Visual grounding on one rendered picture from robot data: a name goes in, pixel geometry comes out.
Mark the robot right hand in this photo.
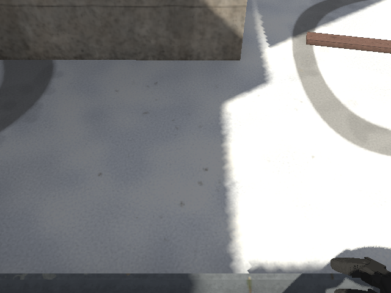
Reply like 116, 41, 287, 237
331, 257, 391, 293

